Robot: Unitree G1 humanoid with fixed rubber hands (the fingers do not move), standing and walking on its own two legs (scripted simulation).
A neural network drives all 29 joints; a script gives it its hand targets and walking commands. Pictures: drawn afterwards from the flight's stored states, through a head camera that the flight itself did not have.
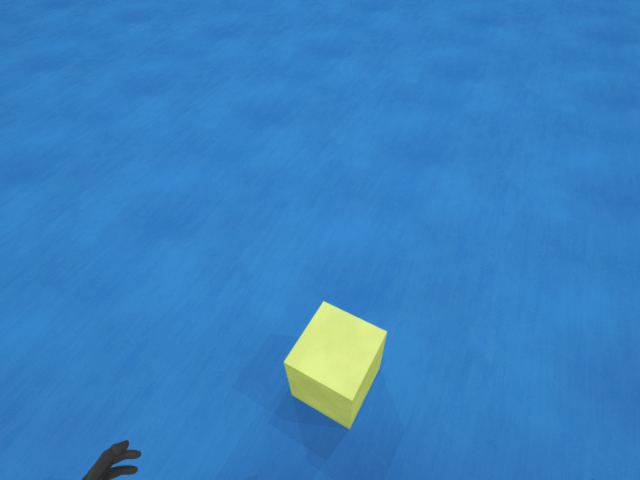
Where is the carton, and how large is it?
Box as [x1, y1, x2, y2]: [284, 301, 386, 428]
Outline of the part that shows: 323,301 285,359 284,365 292,395 349,428 379,367 386,331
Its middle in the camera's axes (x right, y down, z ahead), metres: +0.04 +0.37 +1.13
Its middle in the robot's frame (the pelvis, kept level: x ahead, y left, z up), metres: +0.53 +0.01 -0.63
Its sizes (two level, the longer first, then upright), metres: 0.210 0.200 0.250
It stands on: the floor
